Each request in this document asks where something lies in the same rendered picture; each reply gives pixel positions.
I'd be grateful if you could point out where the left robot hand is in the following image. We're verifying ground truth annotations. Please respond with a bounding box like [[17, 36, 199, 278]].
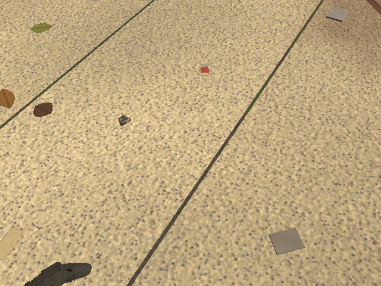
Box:
[[24, 262, 92, 286]]

